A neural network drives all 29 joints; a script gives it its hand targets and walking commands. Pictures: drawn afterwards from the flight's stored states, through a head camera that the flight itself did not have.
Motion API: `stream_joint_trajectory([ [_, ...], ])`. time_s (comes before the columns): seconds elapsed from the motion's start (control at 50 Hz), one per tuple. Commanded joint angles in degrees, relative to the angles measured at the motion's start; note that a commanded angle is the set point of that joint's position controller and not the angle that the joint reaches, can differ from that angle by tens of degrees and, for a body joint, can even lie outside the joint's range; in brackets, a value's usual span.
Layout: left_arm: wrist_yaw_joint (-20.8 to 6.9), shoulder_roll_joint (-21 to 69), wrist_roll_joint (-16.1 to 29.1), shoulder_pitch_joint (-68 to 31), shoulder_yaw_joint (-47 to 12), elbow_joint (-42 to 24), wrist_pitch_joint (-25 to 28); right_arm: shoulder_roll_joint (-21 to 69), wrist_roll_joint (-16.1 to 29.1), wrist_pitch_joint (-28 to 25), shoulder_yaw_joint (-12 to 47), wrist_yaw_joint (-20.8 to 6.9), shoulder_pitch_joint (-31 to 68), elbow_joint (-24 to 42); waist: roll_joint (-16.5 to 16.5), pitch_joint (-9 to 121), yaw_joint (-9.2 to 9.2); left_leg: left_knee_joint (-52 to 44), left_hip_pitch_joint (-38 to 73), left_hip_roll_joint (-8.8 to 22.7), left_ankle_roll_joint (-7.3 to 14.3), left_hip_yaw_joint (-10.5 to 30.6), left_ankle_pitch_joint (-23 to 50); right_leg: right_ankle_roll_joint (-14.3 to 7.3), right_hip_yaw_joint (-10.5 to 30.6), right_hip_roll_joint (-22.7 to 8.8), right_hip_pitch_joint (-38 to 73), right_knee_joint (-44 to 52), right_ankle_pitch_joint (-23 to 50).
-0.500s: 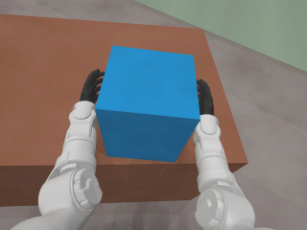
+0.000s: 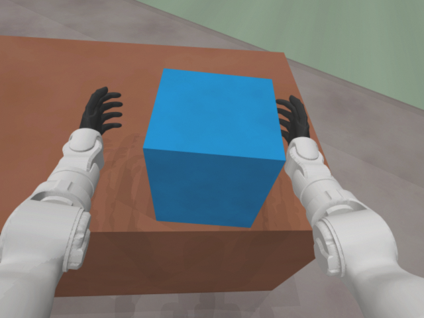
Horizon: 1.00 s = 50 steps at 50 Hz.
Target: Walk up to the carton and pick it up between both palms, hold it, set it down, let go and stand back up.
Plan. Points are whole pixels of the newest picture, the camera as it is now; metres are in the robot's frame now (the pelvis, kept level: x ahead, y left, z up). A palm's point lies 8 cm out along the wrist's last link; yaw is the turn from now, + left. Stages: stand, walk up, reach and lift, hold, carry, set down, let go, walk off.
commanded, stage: set down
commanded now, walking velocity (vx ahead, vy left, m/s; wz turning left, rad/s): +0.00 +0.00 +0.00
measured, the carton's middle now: (210, 154) +0.44 +0.00 +0.05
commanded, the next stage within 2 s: none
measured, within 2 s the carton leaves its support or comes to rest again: neither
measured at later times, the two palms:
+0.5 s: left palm (88, 101) +0.45 +0.21 +0.17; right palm (320, 115) +0.44 -0.19 +0.17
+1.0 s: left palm (66, 93) +0.43 +0.23 +0.19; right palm (331, 111) +0.43 -0.19 +0.19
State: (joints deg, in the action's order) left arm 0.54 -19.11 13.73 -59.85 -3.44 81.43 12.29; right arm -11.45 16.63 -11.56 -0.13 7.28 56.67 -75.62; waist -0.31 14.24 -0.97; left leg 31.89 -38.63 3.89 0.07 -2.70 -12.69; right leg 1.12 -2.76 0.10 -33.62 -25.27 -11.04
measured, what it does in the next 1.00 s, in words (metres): stands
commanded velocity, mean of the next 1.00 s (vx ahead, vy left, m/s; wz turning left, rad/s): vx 0.00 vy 0.00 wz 0.00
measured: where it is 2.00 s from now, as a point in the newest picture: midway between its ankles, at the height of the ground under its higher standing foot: outside the picture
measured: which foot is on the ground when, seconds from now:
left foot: down 0.00-1.00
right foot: down 0.00-1.00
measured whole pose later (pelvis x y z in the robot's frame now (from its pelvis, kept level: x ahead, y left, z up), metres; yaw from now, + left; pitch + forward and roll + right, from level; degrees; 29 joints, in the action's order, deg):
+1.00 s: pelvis -0.01 -0.02 +0.02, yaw +2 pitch +7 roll -1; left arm -3.6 -27.4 14.5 -60.9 -4.3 62.4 -14.8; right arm -16.9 25.7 12.2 4.8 8.2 58.4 -61.1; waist -2.5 5.8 -2.8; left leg 21.8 -20.0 3.0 -1.1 -1.4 -8.3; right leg 0.1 -3.2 0.2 -15.6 -17.2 -8.1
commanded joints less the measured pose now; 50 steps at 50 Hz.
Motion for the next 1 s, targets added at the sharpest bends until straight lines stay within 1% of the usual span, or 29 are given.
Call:
stream_joint_trajectory([
  [0.0, -1.6, -6.0, 3.1, -26.0, -3.4, -6.9, -2.0, -13.8, 4.5, 2.0, 2.2, -2.2, 24.4, 4.8, 7.2, 30.5, -0.86, 1.7, 39.1, -1.5, -5.8, 1.7, 39.7, -1.8, -2.6, 3.4, -0.7, 2.7, 11.4],
  [0.04, -1.5, -7.6, 3.8, -27.4, -3.7, -7.1, -2.8, -13.8, 5.5, 3.9, 3.1, -2.8, 25.8, 4.8, 6.2, 29.4, -0.42, 0.1, 35.7, -1.9, -4.8, 1.4, 32.8, -1.5, -2.1, 2.8, 1.2, 2.9, 10.3],
  [0.06, -1.3, -8.3, 4.3, -28.7, -4.1, -8.0, -3.1, -13.9, 5.8, 4.6, 3.2, -3.1, 26.8, 5.8, 6.0, 29.6, -0.27, -0.7, 34.2, -2.2, -4.4, 1.2, 29.5, -1.4, -1.9, 2.5, 2.1, 2.8, 9.9],
  [0.12, -0.6, -10.1, 6.7, -32.8, -5.8, -8.6, -3.4, -13.7, 5.8, 6.7, 3.3, -3.5, 30.9, 8.8, 4.5, 30.4, -0.42, -2.3, 29.2, -2.7, -2.8, 1.0, 20.5, -1.1, -1.6, 1.8, 3.3, 2.1, 7.6],
  [0.14, -0.4, -10.9, 7.6, -34.4, -6.0, -9.7, -3.4, -13.6, 5.8, 7.2, 3.5, -3.6, 32.4, 10.7, 4.3, 31.8, -0.09, -2.5, 28.1, -2.9, -2.4, 0.9, 18.5, -0.9, -1.4, 1.6, 4.0, 1.7, 7.3],
  [0.16, -0.1, -11.3, 8.6, -35.8, -6.7, -10.4, -3.6, -13.6, 5.7, 7.7, 3.3, -3.6, 33.5, 11.9, 4.3, 33.0, -0.42, -2.6, 27.1, -3.0, -2.2, 0.9, 17.1, -0.9, -1.4, 1.4, 4.4, 1.3, 7.2],
  [0.2, 0.4, -12.6, 10.1, -38.2, -7.1, -11.6, -4.3, -13.7, 5.8, 8.9, 3.3, -3.4, 35.3, 14.6, 4.1, 35.9, -0.27, -2.7, 25.5, -3.2, -1.6, 0.8, 15.1, -0.8, -1.1, 1.2, 5.9, 0.5, 7.8],
  [0.26, 0.4, -13.8, 10.8, -39.2, -7.1, -10.9, -6.7, -13.8, 6.0, 11.4, 3.2, -2.5, 36.1, 15.5, 3.5, 37.9, -0.41, -3.0, 24.0, -3.4, -0.8, 0.6, 13.3, -0.5, -0.5, 1.0, 8.4, -0.2, 9.2],
  [0.32, -0.2, -15.0, 9.9, -38.2, -6.1, -9.0, -10.1, -14.3, 5.8, 14.3, 2.9, -1.2, 35.8, 15.3, 2.8, 37.2, -0.68, -3.8, 23.1, -3.6, -0.1, 0.4, 12.6, -0.2, 0.1, 0.6, 11.7, -0.1, 11.2],
  [0.36, -0.7, -16.1, 9.2, -37.9, -5.1, -8.9, -12.2, -14.7, 5.7, 15.8, 2.7, -0.1, 35.9, 15.8, 2.5, 36.2, -0.92, -4.4, 22.8, -3.9, 0.0, 0.2, 12.7, 0.1, 0.3, 0.6, 14.4, 0.2, 12.7],
  [0.46, -1.6, -18.1, 8.0, -39.4, -3.4, -9.5, -15.0, -14.6, 4.5, 18.2, 1.0, 2.1, 37.4, 18.2, 2.5, 33.5, -2.49, -5.7, 23.8, -4.5, -0.1, 0.3, 14.4, 0.5, 0.3, 0.8, 17.9, 1.2, 16.2],
  [0.48, -1.7, -18.4, 8.2, -40.0, -3.5, -10.7, -15.2, -14.5, 4.5, 18.5, 0.7, 2.4, 37.7, 19.1, 2.7, 33.7, -2.9, -5.9, 24.5, -4.6, -0.1, 0.4, 15.2, 0.6, 0.1, 0.8, 18.2, 1.5, 16.8],
  [0.54, -1.8, -18.4, 8.5, -41.5, -4.4, -12.7, -16.3, -14.8, 5.2, 19.5, 0.5, 2.7, 38.5, 19.6, 4.5, 33.2, -3.45, -6.0, 27.5, -4.6, -0.6, 0.8, 17.5, 0.4, -0.1, 1.0, 17.8, 2.3, 17.9],
  [0.66, -2.6, -17.5, 8.1, -40.7, -5.8, -14.4, -20.1, -15.5, 8.5, 22.0, 2.2, 2.2, 36.8, 16.7, 8.5, 29.4, -3.11, -6.1, 34.6, -4.0, -1.8, 1.7, 22.3, -0.6, -0.4, 1.2, 15.3, 5.1, 16.8],
  [0.7, -2.9, -17.4, 7.5, -39.5, -5.4, -15.4, -21.4, -15.8, 9.4, 22.6, 2.7, 1.9, 35.9, 16.6, 9.1, 27.9, -2.8, -6.3, 36.4, -3.8, -2.2, 1.8, 23.9, -0.8, -0.5, 1.3, 15.2, 6.0, 17.0],
  [0.74, -3.2, -17.0, 6.3, -37.4, -4.6, -16.7, -22.7, -16.0, 9.8, 23.0, 3.2, 1.6, 33.8, 16.5, 9.4, 26.4, -2.52, -6.3, 38.1, -3.7, -2.6, 1.9, 26.0, -0.9, -0.6, 1.5, 16.0, 6.6, 18.1],
  [0.78, -3.7, -16.5, 4.6, -33.6, -3.2, -18.3, -23.9, -15.8, 10.0, 23.2, 3.8, 1.4, 30.6, 16.8, 9.1, 24.4, -2.22, -6.5, 39.7, -3.5, -3.0, 1.9, 28.5, -0.9, -0.6, 1.7, 18.0, 7.0, 19.8],
  [0.86, -4.4, -15.4, 0.6, -25.9, 0.4, -24.0, -25.4, -15.2, 9.6, 22.6, 4.0, 1.0, 24.0, 20.0, 8.5, 21.1, -1.4, -7.2, 42.5, -3.4, -3.6, 1.8, 32.4, -0.9, -0.6, 2.2, 22.4, 7.8, 22.2],
  [0.92, -4.0, -15.3, -0.1, -25.4, 1.7, -29.7, -26.1, -15.5, 8.4, 21.9, 2.4, 0.8, 23.4, 24.7, 7.7, 19.4, -2.01, -8.2, 42.0, -3.7, -3.6, 1.6, 30.2, -0.9, -0.8, 2.5, 23.9, 8.2, 19.9],
  [0.96, -3.6, -15.8, 0.6, -26.7, 1.9, -32.4, -26.3, -15.7, 7.1, 21.7, 0.9, 0.8, 24.7, 28.3, 6.7, 18.9, -2.46, -8.8, 40.2, -3.9, -3.2, 1.3, 26.9, -0.7, -0.7, 2.4, 24.3, 8.1, 17.6],
  [0.98, -3.3, -16.0, 1.0, -26.0, 2.1, -34.2, -26.3, -15.7, 6.8, 21.5, 0.4, 0.8, 24.3, 30.5, 6.3, 19.4, -2.39, -8.9, 39.8, -4.1, -3.1, 1.3, 26.0, -0.6, -0.8, 2.4, 24.8, 7.9, 17.4],
])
